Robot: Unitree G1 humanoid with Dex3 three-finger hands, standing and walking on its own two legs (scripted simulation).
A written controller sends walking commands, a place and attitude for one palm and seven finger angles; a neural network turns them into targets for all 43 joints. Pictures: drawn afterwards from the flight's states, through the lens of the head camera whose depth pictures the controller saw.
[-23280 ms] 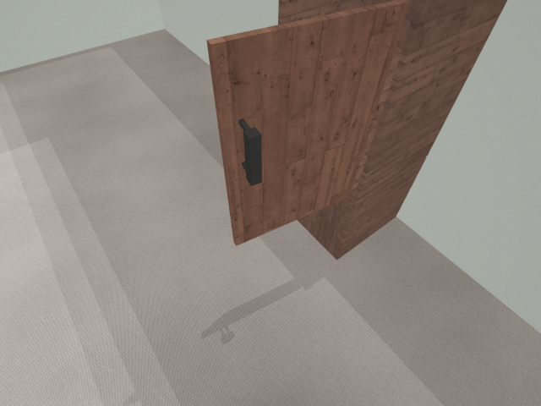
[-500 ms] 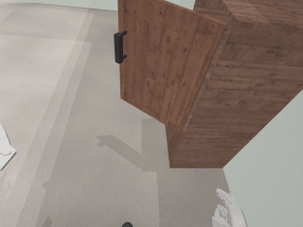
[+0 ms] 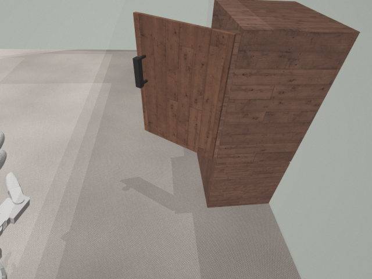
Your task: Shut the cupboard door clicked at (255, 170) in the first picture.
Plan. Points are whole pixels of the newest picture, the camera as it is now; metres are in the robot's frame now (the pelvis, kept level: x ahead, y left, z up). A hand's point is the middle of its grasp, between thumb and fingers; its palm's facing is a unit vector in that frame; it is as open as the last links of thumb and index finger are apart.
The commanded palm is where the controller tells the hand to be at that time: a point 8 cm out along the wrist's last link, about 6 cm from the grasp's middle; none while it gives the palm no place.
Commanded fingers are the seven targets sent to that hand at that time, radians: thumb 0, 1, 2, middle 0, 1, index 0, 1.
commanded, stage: stop stepping back and stand still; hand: left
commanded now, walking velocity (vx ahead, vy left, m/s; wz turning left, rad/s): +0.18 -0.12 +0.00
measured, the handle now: (141, 71) +0.93 +0.23 +0.03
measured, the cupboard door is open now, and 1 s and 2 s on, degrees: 54 54 54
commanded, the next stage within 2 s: let the arm hang, fingers relaxed in 1.00 s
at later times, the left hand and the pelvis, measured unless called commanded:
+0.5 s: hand (1, 220) +0.16 +0.28 +0.16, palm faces +0.53 -0.77 -0.35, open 7.4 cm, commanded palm +0.10 +0.31 +0.18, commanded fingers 0.00 0.90 0.90 -0.20 -0.30 -0.20 -0.30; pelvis -0.03 +0.01 -0.01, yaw +1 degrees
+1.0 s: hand (24, 193) +0.21 +0.28 +0.16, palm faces +0.43 -0.79 -0.43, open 7.4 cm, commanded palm +0.15 +0.31 +0.18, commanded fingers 0.00 0.90 0.90 -0.20 -0.30 -0.20 -0.30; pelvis +0.01 +0.01 +0.00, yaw +0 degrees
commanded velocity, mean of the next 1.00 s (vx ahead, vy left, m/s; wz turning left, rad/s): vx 0.06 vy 0.00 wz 0.00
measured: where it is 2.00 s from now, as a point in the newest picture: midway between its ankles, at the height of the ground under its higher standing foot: outside the picture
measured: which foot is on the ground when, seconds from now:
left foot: down 0.00-1.00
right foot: down 0.00-1.00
